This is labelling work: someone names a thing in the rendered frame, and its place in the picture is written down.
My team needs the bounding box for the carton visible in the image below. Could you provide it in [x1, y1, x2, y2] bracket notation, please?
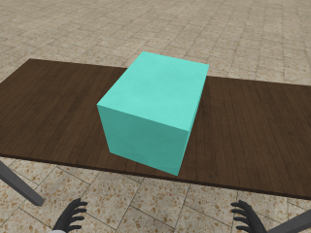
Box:
[96, 51, 209, 176]

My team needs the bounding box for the table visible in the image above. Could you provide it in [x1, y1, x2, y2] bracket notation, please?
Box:
[0, 58, 311, 233]

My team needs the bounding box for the right robot hand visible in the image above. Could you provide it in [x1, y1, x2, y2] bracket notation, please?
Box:
[230, 200, 267, 233]

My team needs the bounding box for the left robot hand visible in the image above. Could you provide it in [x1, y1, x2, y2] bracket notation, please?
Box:
[52, 198, 88, 233]

